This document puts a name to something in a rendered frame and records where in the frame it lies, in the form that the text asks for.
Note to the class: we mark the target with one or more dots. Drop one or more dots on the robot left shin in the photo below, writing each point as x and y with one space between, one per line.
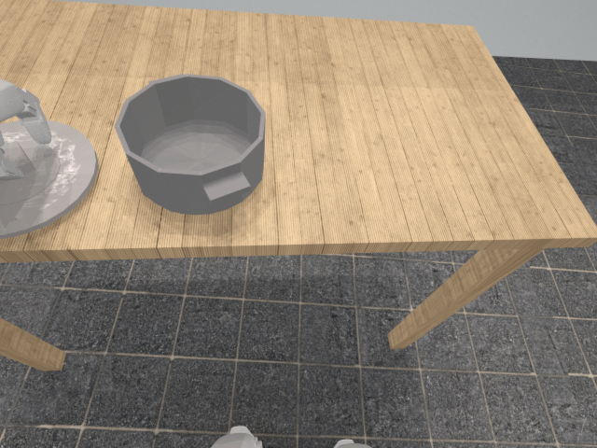
240 429

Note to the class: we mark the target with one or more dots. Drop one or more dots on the lid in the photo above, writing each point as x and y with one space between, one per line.
65 170

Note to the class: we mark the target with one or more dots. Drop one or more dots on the table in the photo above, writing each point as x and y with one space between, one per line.
380 136

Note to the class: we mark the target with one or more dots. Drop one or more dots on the pot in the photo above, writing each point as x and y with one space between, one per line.
195 143

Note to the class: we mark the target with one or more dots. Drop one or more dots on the left robot hand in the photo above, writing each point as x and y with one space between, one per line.
25 106

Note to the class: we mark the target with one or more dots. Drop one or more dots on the knob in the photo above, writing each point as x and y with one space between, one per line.
14 153

